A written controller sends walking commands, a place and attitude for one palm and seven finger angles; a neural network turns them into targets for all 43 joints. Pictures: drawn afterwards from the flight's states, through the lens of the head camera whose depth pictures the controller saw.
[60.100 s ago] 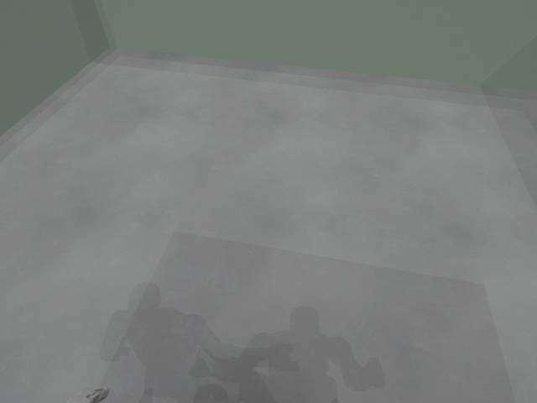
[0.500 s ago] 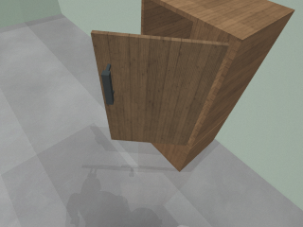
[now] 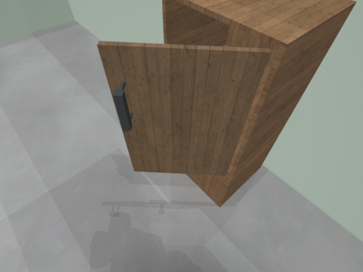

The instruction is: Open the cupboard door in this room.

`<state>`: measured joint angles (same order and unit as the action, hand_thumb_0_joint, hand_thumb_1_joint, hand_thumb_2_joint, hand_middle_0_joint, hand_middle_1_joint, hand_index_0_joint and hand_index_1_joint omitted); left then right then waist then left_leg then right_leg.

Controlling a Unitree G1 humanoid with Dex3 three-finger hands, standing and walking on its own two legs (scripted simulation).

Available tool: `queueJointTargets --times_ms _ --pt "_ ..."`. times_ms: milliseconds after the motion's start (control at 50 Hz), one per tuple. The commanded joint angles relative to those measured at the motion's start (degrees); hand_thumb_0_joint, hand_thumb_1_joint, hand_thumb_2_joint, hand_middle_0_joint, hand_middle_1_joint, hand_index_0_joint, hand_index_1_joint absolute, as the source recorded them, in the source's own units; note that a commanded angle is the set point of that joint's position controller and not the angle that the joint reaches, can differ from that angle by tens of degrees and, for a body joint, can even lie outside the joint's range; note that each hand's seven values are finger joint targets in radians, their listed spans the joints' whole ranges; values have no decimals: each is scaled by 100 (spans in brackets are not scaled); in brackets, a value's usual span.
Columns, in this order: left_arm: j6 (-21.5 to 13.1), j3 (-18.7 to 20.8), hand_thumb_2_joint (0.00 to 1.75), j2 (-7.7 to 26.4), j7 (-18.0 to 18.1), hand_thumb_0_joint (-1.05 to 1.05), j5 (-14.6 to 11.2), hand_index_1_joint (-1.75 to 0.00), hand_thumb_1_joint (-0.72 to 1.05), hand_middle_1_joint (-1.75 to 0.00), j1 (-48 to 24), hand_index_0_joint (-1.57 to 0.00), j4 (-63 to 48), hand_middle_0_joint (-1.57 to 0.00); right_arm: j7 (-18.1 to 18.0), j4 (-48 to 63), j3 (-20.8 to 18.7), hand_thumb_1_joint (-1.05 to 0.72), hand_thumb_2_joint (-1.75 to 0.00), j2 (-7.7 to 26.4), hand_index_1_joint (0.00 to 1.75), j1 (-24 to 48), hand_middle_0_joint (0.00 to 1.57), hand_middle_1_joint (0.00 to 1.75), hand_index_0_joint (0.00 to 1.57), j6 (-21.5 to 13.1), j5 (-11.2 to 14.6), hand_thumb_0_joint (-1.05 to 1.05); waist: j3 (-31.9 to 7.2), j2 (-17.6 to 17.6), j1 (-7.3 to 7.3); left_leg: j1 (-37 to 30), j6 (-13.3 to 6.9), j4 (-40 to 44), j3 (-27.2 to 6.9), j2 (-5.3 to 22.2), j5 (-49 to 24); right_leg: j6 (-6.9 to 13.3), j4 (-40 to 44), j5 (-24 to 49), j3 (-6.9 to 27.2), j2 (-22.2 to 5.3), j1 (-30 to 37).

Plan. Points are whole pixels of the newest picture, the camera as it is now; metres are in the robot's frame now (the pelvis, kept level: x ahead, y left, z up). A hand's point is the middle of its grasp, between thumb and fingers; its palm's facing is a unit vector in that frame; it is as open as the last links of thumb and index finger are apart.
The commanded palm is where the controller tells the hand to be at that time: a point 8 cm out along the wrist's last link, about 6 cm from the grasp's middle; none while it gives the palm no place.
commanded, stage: come to a stop and stand still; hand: left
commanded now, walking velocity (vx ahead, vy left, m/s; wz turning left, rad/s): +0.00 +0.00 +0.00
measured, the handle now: (125, 106) +0.52 +0.20 +0.03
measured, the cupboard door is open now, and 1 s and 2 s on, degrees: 45 45 45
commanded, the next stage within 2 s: look again from close up in 0.36 s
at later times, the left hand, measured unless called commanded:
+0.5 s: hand out of the picture +0.01 +0.19 -0.16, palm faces +0.03 -0.97 -0.23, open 7.3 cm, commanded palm none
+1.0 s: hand out of the picture +0.03 +0.18 -0.16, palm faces +0.02 -0.98 -0.19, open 7.3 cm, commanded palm none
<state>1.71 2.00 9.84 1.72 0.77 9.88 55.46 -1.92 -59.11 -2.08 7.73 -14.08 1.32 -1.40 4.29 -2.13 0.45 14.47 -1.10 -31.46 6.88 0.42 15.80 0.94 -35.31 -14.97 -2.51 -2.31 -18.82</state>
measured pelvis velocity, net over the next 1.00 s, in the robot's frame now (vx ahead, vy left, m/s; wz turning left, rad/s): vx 0.02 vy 0.01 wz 0.01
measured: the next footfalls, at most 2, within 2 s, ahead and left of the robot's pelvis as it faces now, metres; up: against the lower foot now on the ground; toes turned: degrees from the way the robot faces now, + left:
none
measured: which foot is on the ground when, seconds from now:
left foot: down 0.00-1.00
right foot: down 0.00-1.00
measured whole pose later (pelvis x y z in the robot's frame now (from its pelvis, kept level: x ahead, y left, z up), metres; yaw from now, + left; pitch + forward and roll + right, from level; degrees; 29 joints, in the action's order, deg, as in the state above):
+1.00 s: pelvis +0.02 +0.01 +0.01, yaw +0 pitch -1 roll +1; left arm -1.1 -0.9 9.5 1.9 0.5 15.5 62.8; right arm -1.2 -64.6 0.6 8.2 -15.4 -1.1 -0.9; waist 2.1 -0.8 0.3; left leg 9.5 -1.0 -24.6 5.8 0.5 13.9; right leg 0.7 -26.2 -12.4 -3.0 -1.2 -12.5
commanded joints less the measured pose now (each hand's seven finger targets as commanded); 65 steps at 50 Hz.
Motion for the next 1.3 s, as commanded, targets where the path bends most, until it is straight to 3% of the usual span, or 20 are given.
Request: queueJointTargets --times_ms 0,20,40,60,80,140,260,1000,1020,1040,1060,1080,1100,1120,1140,1160,1180,1220,1260,1280 --pt "-154 70 90 544 8 0 61 -30 90 -30 516 -20 -168 -20 20 389 -123 -90 -90 585 30 -207 20 30 20 -82 55 0 -637 -355 -26 170 -56 348 -543 471 -272 196 1023 1035 918 -670 541" --pt "-168 68 90 634 8 0 39 -30 90 -30 407 -20 -176 -20 32 336 -112 -90 -90 470 30 -347 20 30 20 -32 61 0 -632 -655 -126 -5 56 189 -382 274 212 373 1372 658 1157 -959 277" --pt "-233 95 90 901 228 0 98 -30 90 -30 768 -20 -134 -20 76 513 -170 -90 -90 934 30 -185 20 30 20 -173 94 0 -1102 2 -83 -232 238 -139 -162 329 71 392 941 2907 1358 -1109 866" --pt "-279 100 90 1114 212 0 39 -30 90 -30 557 -20 -359 -20 129 647 -77 -90 -90 497 30 -261 20 30 20 -145 90 0 -1366 -43 -144 -54 187 -123 -251 163 565 524 1028 1435 1313 -1227 890" --pt "-312 48 90 1040 171 0 36 -30 90 -30 433 -20 -389 -20 169 675 -3 -90 -90 442 30 -183 20 30 20 -131 47 0 -1144 123 -153 -231 155 61 -275 130 485 557 1162 598 1231 -1149 530" --pt "-247 -26 90 835 96 0 42 -30 90 -30 305 -20 -417 -20 174 703 -24 -90 -90 673 30 -322 20 30 20 -124 24 0 69 200 -247 11 -42 565 -734 440 385 284 1334 -1256 808 -566 -552" --pt "-233 -38 90 764 28 0 41 -30 90 -30 716 -20 -344 -20 179 729 15 -90 -90 884 30 -371 20 30 20 -140 -17 0 139 -1 -129 495 -115 1021 -859 436 1038 163 1397 -1523 753 -344 -258" --pt "-358 -169 90 534 46 0 1 -30 90 -30 815 -20 554 -20 57 -410 176 -90 -90 644 30 -419 20 30 20 -342 68 0 -145 243 -30 -286 -52 1258 -724 625 -744 115 1368 904 520 -431 755" --pt "-361 -177 90 627 254 0 36 -30 90 -30 1366 -20 825 -20 87 -10 110 -90 -90 864 30 168 20 30 20 -339 135 0 35 164 202 -45 112 148 -451 725 -818 28 1319 2342 732 -742 604" --pt "-1631 744 89 2036 206 0 -1209 -32 88 -32 -3061 -20 -8111 -20 -174 2061 34 -90 -90 1738 30 -19 20 30 20 -1179 415 0 -2928 1182 -563 -1372 33 881 -662 -12 -1158 79 922 1641 264 -90 1372" --pt "-1356 735 88 1680 479 0 -735 -33 85 -33 -437 -20 -6704 -20 -391 1794 149 -90 -90 1271 30 494 20 30 20 -1658 393 0 -2709 1688 59 -1297 15 940 -551 110 -1507 225 573 792 90 124 1186" --pt "-594 -54 87 270 599 0 -887 -34 83 -34 1177 -21 -5574 -21 -332 1819 90 -90 -90 1008 30 493 20 30 20 -1812 469 0 -1530 1410 -84 -502 195 985 -684 208 -977 100 603 176 -230 75 579" --pt "-614 -322 86 -177 500 0 -1111 -36 81 -36 883 -21 -5662 -21 -307 1722 100 -90 -90 1174 30 318 20 30 20 -1877 518 0 -597 653 -274 -113 147 921 -763 167 -342 22 708 94 -315 126 172" --pt "-913 -181 85 37 407 0 -1149 -37 78 -37 516 -21 -5753 -21 -283 2044 20 -90 -90 1345 30 445 20 30 20 -1990 460 0 -10 248 -408 271 56 683 -896 107 200 -31 760 -261 -338 119 -303" --pt "-1256 103 84 228 285 0 -1132 -39 76 -39 582 -21 -5462 -21 -247 2126 -67 -90 -90 1469 30 347 20 30 20 -2030 356 0 -21 -253 -473 597 56 396 -908 58 472 -49 643 -620 -387 139 -706" --pt "-1618 176 83 31 73 0 -1171 -40 74 -40 1121 -21 -4923 -21 -198 2273 -126 -90 -90 1436 30 386 20 30 20 -2044 275 0 56 -779 -337 1056 90 86 -903 14 635 -51 410 -962 -459 172 -1073" --pt "-2006 340 82 -8 -209 0 -1218 -42 71 -42 1766 -21 -4494 -21 -106 2454 -177 -90 -90 1408 30 458 20 30 20 -2075 273 0 -93 -703 -74 1346 153 -215 -782 -72 579 3 155 -1070 -434 152 -1166" --pt "-2884 493 80 -112 -905 0 -1381 -45 67 -45 2488 -22 -4253 -22 79 2781 -277 -90 -90 1359 30 545 20 30 20 -2077 211 0 -767 -1112 213 1914 206 -933 -657 -118 276 45 -571 -914 -369 186 -1440" --pt "-3711 800 78 175 -1643 0 -1466 -48 62 -48 2641 -22 -4291 -22 247 3054 -384 -90 -90 1392 30 698 20 30 20 -2055 190 0 -1192 -680 276 2390 234 -1591 -562 -181 -109 104 -1205 -145 -207 146 -1472" --pt "-4001 1191 77 654 -2013 0 -1422 -50 60 -50 2626 -22 -4182 -22 335 3139 -442 -90 -90 1432 30 647 20 30 20 -2016 219 0 -1355 -201 323 2479 244 -1858 -564 -195 -362 178 -1494 263 -74 109 -1439"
